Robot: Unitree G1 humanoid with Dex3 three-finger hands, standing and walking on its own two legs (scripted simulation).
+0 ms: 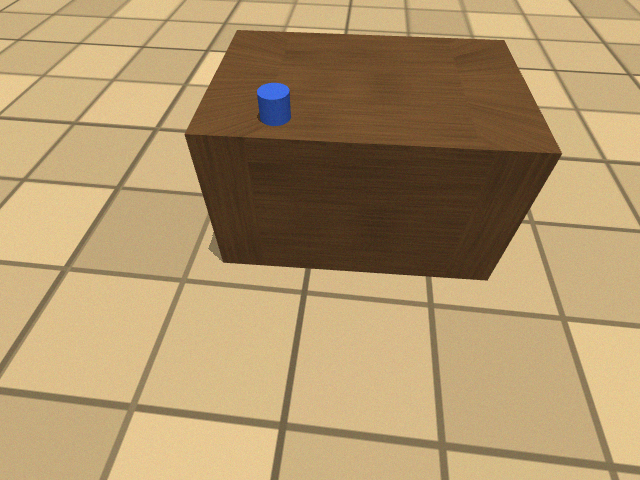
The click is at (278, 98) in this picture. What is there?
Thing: squat round
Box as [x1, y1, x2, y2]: [257, 83, 290, 125]
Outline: 260,86 257,90 260,119 262,122 269,125 279,125 288,121 290,118 288,88 280,83 267,83
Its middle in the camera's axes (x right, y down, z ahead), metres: -0.12 -0.37 +1.12
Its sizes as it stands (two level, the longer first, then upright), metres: 0.090 0.090 0.083
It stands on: a support 0.60 m high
